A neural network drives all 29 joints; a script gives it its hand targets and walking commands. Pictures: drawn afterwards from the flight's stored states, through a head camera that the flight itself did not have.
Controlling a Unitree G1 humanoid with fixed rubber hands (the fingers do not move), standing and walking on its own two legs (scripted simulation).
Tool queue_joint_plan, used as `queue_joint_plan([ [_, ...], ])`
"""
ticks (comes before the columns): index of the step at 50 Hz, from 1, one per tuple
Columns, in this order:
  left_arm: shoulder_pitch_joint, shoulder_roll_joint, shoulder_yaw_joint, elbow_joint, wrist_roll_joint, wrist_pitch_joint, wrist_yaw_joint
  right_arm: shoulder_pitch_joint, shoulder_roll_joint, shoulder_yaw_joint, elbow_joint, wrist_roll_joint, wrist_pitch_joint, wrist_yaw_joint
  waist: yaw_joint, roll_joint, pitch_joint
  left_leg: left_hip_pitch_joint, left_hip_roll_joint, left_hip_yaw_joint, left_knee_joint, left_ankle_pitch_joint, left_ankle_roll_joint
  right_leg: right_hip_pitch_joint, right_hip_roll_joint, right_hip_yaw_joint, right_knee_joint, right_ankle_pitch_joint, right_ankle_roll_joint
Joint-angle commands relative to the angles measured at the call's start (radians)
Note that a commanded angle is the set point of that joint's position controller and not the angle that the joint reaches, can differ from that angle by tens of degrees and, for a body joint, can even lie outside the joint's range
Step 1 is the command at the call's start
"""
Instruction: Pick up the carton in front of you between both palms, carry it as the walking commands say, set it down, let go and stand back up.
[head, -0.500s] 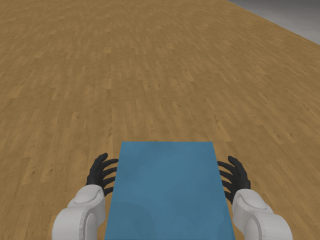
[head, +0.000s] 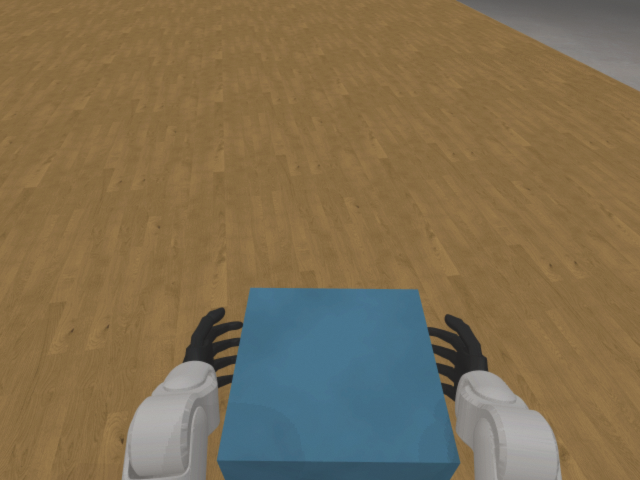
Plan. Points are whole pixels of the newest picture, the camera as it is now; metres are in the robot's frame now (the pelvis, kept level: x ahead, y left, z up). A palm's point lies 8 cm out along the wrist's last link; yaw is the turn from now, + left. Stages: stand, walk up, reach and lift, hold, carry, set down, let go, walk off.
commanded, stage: carry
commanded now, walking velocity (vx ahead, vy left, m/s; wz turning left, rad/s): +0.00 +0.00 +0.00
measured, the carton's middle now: (332, 414) +0.23 +0.00 -0.02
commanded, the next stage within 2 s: hold in 0.52 s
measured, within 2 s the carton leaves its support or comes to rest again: neither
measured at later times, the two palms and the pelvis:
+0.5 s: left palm (219, 362) +0.28 +0.15 +0.02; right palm (452, 369) +0.28 -0.15 +0.03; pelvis -0.01 +0.00 +0.00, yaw +0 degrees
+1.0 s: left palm (226, 353) +0.28 +0.14 +0.04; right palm (471, 380) +0.25 -0.16 +0.05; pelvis -0.02 +0.01 +0.01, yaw -5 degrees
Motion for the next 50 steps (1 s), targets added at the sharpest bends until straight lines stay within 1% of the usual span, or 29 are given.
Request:
queue_joint_plan([
  [1,-0.391,-0.572,-0.501,-0.060,-0.190,-0.070,-0.099,-0.383,0.570,0.486,-0.039,0.168,-0.067,0.088,-0.001,0.010,-0.100,0.180,0.085,-0.124,-0.067,0.068,-0.004,-0.136,-0.103,0.091,-0.131,0.102,-0.020],
  [6,-0.420,-0.575,-0.466,0.048,-0.153,-0.144,-0.132,-0.412,0.575,0.447,0.069,0.132,-0.143,0.121,-0.002,0.012,-0.123,0.185,0.088,-0.123,-0.062,0.098,-0.002,-0.132,-0.100,0.088,-0.120,0.121,-0.022],
  [10,-0.468,-0.607,-0.443,0.150,-0.126,-0.220,-0.166,-0.460,0.612,0.422,0.166,0.111,-0.216,0.155,-0.002,0.013,-0.135,0.184,0.089,-0.123,-0.058,0.114,-0.001,-0.132,-0.099,0.088,-0.112,0.129,-0.023],
  [16,-0.542,-0.661,-0.399,0.318,-0.089,-0.355,-0.221,-0.542,0.673,0.382,0.333,0.080,-0.350,0.213,-0.002,0.015,-0.166,0.190,0.090,-0.120,-0.047,0.152,0.001,-0.117,-0.095,0.087,-0.094,0.152,-0.022],
  [19,-0.593,-0.696,-0.391,0.393,-0.085,-0.433,-0.249,-0.593,0.706,0.370,0.418,0.070,-0.427,0.242,-0.003,0.015,-0.180,0.194,0.091,-0.118,-0.041,0.167,0.002,-0.107,-0.095,0.087,-0.086,0.163,-0.021],
  [23,-0.658,-0.795,-0.431,0.432,-0.103,-0.493,-0.285,-0.654,0.804,0.410,0.464,0.083,-0.487,0.277,-0.004,0.016,-0.204,0.202,0.092,-0.117,-0.031,0.197,0.004,-0.092,-0.094,0.088,-0.072,0.188,-0.020],
  [26,-0.667,-0.860,-0.472,0.416,-0.123,-0.487,-0.302,-0.661,0.870,0.451,0.446,0.100,-0.483,0.293,-0.004,0.018,-0.227,0.209,0.094,-0.114,-0.017,0.240,0.007,-0.079,-0.095,0.086,-0.055,0.226,-0.021],
  [27,-0.543,-0.866,-0.462,0.373,-0.125,-0.485,-0.303,-0.564,0.910,0.445,0.444,0.099,-0.498,0.303,0.017,-0.124,-0.162,0.578,-0.197,-0.252,-0.010,0.413,0.009,-0.206,0.074,0.269,-0.144,0.532,-0.025],
  [28,-0.548,-0.831,-0.477,0.318,-0.132,-0.488,-0.293,-0.537,0.866,0.439,0.419,0.081,-0.513,0.286,-0.010,-0.092,-0.216,0.660,-0.174,-0.279,-0.033,0.444,0.002,-0.193,0.067,0.287,-0.154,0.582,-0.034],
  [29,-0.592,-0.843,-0.506,0.291,-0.127,-0.474,-0.297,-0.535,0.864,0.416,0.414,0.056,-0.505,0.280,-0.024,-0.047,-0.200,0.595,-0.164,-0.286,-0.054,0.489,-0.012,-0.129,0.098,0.273,-0.153,0.596,-0.025],
  [30,-0.583,-0.858,-0.501,0.320,-0.122,-0.460,-0.292,-0.561,0.873,0.407,0.415,0.061,-0.497,0.275,-0.024,-0.043,-0.209,0.632,-0.166,-0.289,-0.062,0.529,-0.010,-0.120,0.111,0.265,-0.166,0.589,-0.016],
  [31,-0.567,-0.830,-0.489,0.341,-0.112,-0.454,-0.289,-0.546,0.865,0.395,0.431,0.059,-0.490,0.264,-0.028,-0.059,-0.179,0.666,-0.163,-0.293,-0.064,0.509,-0.007,-0.149,0.110,0.272,-0.211,0.481,-0.022],
  [32,-0.557,-0.832,-0.464,0.353,-0.100,-0.453,-0.286,-0.565,0.848,0.400,0.437,0.060,-0.488,0.267,-0.002,-0.040,-0.125,0.648,-0.178,-0.280,-0.077,0.445,-0.016,-0.153,0.101,0.275,-0.223,0.484,-0.019],
  [34,-0.563,-0.846,-0.460,0.370,-0.095,-0.450,-0.286,-0.575,0.851,0.383,0.456,0.063,-0.484,0.278,-0.001,-0.002,-0.125,0.572,-0.188,-0.269,-0.102,0.398,-0.026,-0.056,0.114,0.268,-0.213,0.495,-0.009],
  [35,-0.570,-0.851,-0.461,0.379,-0.091,-0.449,-0.287,-0.599,0.863,0.383,0.462,0.071,-0.484,0.283,-0.002,-0.009,-0.128,0.589,-0.191,-0.266,-0.105,0.373,-0.026,-0.063,0.111,0.268,-0.225,0.463,-0.006],
  [36,-0.572,-0.861,-0.452,0.387,-0.084,-0.451,-0.290,-0.612,0.870,0.392,0.467,0.070,-0.483,0.290,0.013,-0.017,-0.116,0.575,-0.195,-0.264,-0.113,0.343,-0.028,-0.063,0.114,0.264,-0.229,0.444,-0.002],
  [37,-0.580,-0.874,-0.445,0.399,-0.078,-0.451,-0.292,-0.636,0.881,0.397,0.467,0.075,-0.484,0.298,0.013,-0.017,-0.116,0.592,-0.197,-0.262,-0.114,0.324,-0.026,-0.083,0.111,0.264,-0.230,0.429,0.001],
  [40,-0.592,-0.894,-0.423,0.429,-0.062,-0.453,-0.296,-0.671,0.898,0.397,0.489,0.082,-0.486,0.315,0.025,-0.018,-0.105,0.623,-0.193,-0.262,-0.114,0.301,-0.024,-0.135,0.108,0.268,-0.242,0.375,-0.004],
  [50,-0.670,-0.933,-0.416,0.487,-0.065,-0.448,-0.332,-0.721,0.930,0.338,0.566,0.053,-0.493,0.333,0.001,-0.021,-0.066,0.688,-0.175,-0.256,-0.129,0.178,-0.033,-0.249,0.103,0.266,-0.286,0.175,-0.040],
])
